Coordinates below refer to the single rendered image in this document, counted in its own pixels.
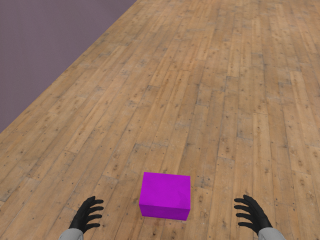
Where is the robot left hand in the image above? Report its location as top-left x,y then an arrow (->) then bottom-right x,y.
68,196 -> 104,234

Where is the robot left forearm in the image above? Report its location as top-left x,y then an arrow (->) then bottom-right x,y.
58,228 -> 84,240

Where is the robot right forearm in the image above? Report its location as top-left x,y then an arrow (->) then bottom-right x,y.
258,227 -> 286,240

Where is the carton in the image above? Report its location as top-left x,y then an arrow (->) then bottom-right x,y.
139,172 -> 191,221

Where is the robot right hand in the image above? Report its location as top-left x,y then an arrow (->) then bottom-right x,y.
234,194 -> 273,236

